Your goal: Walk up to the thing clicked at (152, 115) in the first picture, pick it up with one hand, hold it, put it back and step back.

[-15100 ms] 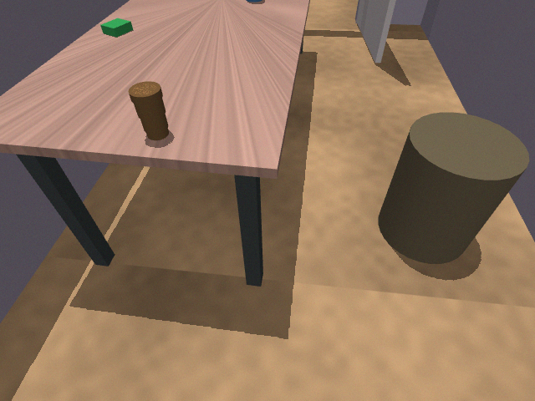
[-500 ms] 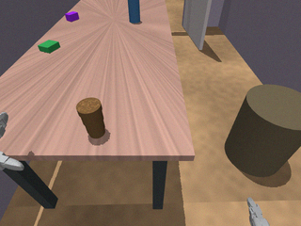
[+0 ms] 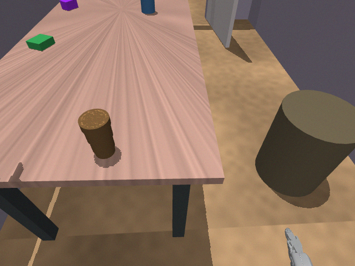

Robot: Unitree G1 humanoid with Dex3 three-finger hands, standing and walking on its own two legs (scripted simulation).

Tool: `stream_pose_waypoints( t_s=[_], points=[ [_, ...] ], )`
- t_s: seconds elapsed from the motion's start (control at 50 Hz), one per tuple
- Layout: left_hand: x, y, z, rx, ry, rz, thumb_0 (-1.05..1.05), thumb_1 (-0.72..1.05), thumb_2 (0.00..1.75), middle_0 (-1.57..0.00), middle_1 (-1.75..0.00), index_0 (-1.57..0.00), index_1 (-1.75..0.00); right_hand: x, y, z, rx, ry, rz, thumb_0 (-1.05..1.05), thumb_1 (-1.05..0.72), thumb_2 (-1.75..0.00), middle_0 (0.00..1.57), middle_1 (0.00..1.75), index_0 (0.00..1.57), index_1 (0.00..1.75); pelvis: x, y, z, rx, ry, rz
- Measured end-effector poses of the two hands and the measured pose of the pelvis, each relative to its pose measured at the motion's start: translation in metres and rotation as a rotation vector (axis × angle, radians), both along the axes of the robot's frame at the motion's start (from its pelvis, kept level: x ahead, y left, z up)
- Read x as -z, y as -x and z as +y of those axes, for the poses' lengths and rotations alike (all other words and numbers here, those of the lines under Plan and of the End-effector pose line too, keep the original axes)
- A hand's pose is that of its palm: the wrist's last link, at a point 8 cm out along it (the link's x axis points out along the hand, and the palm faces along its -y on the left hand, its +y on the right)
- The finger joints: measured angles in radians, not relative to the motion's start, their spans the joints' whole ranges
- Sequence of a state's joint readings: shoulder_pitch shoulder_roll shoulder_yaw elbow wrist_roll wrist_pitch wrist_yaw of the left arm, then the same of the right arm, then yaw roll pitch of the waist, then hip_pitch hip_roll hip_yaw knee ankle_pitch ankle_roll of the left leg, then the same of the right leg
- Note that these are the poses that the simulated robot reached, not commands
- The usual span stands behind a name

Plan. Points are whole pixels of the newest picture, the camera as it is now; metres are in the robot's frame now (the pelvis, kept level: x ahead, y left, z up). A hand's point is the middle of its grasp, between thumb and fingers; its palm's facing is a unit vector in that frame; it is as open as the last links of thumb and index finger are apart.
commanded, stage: go down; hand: left
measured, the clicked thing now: (100, 136) +0.46 +0.21 +0.04
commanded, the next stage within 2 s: approach in 1.52 s
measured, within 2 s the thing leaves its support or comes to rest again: neither
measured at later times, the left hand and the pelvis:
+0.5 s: hand out of the picture +0.36 +0.38 +0.16, palm faces +0.19 -0.98 -0.01, open 17.7 cm; pelvis +0.00 +0.00 -0.01, yaw +0 degrees
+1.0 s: hand out of the picture +0.38 +0.40 +0.16, palm faces +0.20 -0.98 -0.02, open 17.6 cm; pelvis +0.01 +0.01 -0.01, yaw +0 degrees
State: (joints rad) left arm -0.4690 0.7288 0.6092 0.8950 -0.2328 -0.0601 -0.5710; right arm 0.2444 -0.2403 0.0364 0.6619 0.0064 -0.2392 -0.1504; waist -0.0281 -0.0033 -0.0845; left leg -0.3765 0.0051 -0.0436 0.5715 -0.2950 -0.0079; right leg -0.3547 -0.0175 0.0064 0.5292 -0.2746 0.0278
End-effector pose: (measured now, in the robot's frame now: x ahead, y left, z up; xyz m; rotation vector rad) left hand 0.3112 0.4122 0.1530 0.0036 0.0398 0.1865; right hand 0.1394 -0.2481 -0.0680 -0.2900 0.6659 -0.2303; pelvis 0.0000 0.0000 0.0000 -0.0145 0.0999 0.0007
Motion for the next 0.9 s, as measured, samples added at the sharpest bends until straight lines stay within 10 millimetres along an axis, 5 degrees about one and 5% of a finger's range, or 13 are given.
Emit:
stream_pose_waypoints(
  t_s=[0.9],
  points=[
    [-0.005, -0.036, 0.031, -0.018, -0.006, -0.001, -0.02, -0.58, 0.09, -0.05, -0.05, -0.04, -0.05, 0.008, -0.008, 0.003, 0.013, 0.025, 0.020, -0.01, 0.52, -0.06, 0.05, 0.05, 0.06, 0.05, 0.013, -0.008, 0.007, 0.001, 0.018, 0.101]
  ],
)
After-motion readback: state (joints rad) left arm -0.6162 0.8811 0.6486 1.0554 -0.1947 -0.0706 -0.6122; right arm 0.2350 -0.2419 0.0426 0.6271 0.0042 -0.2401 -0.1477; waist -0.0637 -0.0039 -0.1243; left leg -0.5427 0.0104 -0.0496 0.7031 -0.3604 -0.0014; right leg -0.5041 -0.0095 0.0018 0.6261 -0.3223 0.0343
